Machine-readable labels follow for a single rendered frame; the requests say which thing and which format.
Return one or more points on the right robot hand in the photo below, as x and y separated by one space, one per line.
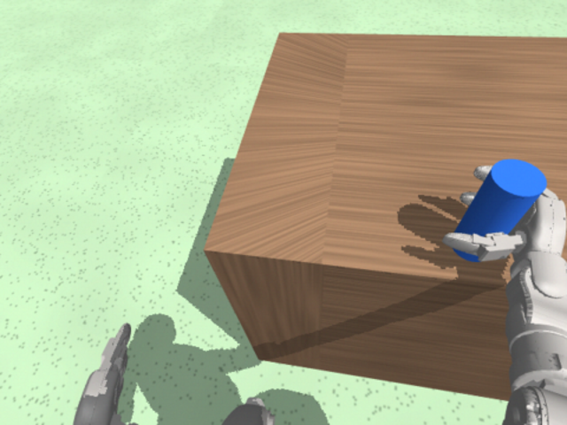
542 228

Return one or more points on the can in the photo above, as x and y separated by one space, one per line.
507 193

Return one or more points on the left robot hand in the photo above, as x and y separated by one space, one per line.
99 401

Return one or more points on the right robot arm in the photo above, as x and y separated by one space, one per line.
536 329

